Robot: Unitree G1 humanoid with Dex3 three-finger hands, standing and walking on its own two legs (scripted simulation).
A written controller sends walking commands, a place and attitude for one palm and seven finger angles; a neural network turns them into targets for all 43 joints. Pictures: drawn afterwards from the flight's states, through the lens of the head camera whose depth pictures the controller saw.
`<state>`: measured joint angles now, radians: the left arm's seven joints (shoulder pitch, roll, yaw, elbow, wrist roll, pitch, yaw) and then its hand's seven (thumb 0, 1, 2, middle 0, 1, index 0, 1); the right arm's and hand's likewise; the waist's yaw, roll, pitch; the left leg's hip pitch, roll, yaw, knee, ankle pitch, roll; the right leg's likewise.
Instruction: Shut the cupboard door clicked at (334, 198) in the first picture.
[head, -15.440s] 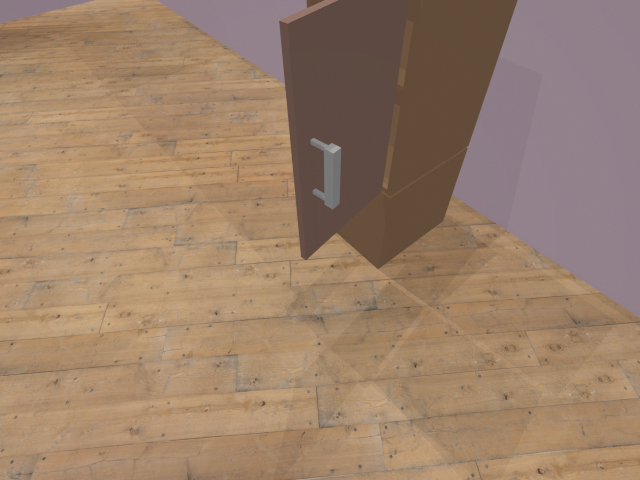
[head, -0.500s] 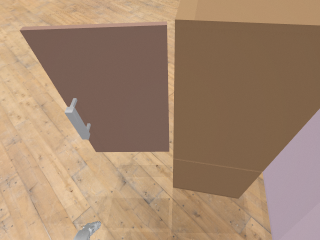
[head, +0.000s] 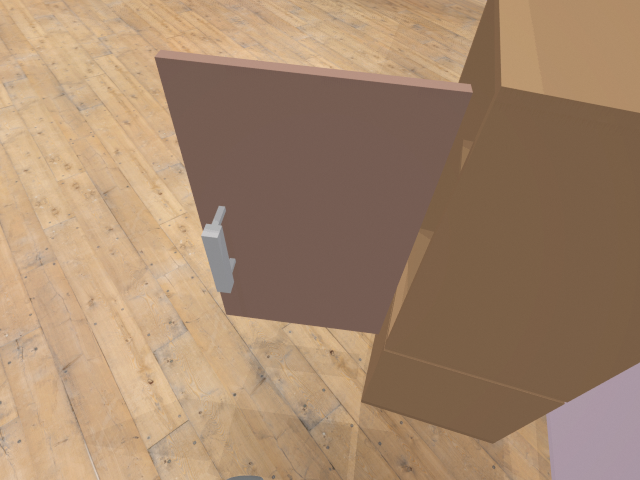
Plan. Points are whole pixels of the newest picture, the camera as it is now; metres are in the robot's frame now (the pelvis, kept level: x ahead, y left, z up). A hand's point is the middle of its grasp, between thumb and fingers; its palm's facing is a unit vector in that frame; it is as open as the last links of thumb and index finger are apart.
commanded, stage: come to a stop and stand still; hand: left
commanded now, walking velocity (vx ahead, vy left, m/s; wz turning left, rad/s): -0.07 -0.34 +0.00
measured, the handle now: (223, 250) +0.45 +0.21 -0.05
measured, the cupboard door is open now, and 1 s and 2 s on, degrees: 100 100 100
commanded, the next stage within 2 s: look again from close up in 0.88 s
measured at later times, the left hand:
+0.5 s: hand out of the picture +0.01 +0.15 -0.16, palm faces +0.00 -0.98 -0.22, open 7.3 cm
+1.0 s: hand out of the picture -0.04 +0.12 -0.16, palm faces +0.03 -0.99 -0.16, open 7.4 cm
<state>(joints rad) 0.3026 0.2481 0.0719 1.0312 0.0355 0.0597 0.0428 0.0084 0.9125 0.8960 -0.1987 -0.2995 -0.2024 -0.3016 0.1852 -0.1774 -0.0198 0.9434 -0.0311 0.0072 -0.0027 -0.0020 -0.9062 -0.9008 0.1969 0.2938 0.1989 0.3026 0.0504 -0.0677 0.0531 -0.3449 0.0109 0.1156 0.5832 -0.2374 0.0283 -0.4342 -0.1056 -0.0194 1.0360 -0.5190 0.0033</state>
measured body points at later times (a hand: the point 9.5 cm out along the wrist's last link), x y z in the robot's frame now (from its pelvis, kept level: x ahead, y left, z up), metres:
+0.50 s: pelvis -0.02 -0.03 +0.01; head -0.01 -0.03 +0.46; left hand +0.01 +0.20 -0.14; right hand -0.03 -0.25 -0.15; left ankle +0.01 +0.12 -0.73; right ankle -0.04 -0.09 -0.72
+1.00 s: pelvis -0.01 -0.03 +0.02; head -0.01 -0.03 +0.47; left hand -0.04 +0.17 -0.14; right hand -0.04 -0.23 -0.15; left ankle +0.01 +0.12 -0.72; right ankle -0.04 -0.09 -0.72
